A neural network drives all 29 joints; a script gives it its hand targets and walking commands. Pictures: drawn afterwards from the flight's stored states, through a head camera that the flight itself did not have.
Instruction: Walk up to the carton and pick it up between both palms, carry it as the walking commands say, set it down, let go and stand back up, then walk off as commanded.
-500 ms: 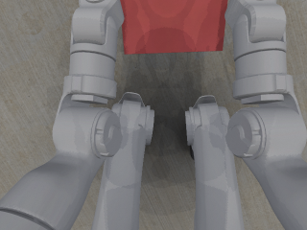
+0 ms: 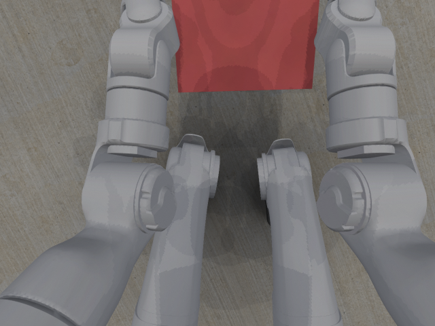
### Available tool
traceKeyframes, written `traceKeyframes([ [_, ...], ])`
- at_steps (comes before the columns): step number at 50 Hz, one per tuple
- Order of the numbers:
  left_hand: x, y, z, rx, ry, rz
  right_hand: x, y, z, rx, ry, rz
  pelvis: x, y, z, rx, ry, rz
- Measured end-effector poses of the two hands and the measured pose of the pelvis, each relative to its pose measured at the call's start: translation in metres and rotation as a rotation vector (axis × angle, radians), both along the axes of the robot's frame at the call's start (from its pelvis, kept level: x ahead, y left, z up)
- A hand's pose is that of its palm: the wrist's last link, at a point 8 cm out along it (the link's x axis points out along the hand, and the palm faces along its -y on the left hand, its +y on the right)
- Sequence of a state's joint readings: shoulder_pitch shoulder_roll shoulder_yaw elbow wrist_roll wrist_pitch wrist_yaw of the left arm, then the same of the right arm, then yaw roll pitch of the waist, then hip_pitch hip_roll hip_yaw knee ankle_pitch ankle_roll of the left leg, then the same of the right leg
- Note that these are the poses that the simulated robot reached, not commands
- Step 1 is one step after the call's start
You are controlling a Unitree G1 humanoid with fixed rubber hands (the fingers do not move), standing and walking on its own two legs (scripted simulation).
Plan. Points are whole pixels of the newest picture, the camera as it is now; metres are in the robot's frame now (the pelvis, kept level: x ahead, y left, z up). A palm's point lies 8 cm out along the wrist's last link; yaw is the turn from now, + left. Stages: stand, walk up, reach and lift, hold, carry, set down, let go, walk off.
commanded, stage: reach and lift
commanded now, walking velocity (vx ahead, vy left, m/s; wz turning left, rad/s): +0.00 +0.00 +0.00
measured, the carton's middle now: (240, 6) +0.56 +0.01 -0.16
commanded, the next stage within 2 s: none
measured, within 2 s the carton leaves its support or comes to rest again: neither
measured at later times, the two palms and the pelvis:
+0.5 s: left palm out of the picture +0.51 +0.13 -0.01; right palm out of the picture +0.52 -0.12 -0.01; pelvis -0.01 +0.00 +0.05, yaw +0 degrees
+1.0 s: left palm out of the picture +0.49 +0.13 +0.06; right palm out of the picture +0.50 -0.12 +0.06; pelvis +0.00 +0.00 +0.11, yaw +1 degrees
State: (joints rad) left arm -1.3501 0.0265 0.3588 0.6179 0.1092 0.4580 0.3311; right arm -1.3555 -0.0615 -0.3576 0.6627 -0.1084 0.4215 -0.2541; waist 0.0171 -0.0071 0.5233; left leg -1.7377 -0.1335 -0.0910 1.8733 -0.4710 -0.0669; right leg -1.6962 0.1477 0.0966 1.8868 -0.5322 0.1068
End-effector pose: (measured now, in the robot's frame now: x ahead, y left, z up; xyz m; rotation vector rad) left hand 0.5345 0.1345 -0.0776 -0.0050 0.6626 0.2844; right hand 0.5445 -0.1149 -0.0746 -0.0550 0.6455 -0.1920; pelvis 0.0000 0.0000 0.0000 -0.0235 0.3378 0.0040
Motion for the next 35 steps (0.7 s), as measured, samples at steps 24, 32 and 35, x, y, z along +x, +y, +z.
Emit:
traceKeyframes([
  [24,-0.023,-0.003,0.066,0.006,0.008,-0.001,-0.024,-0.003,0.064,-0.009,0.009,0.002,-0.005,-0.002,0.049,0.011,-0.079,0.003],
  [32,-0.03,-0.003,0.088,0.008,0.006,0.0,-0.031,-0.003,0.087,-0.01,0.007,0.004,-0.005,-0.002,0.066,0.009,-0.106,0.005],
  [35,-0.033,-0.003,0.096,0.008,0.006,0.003,-0.032,-0.004,0.095,-0.013,0.007,0.007,-0.005,-0.002,0.073,0.008,-0.116,0.007],
])
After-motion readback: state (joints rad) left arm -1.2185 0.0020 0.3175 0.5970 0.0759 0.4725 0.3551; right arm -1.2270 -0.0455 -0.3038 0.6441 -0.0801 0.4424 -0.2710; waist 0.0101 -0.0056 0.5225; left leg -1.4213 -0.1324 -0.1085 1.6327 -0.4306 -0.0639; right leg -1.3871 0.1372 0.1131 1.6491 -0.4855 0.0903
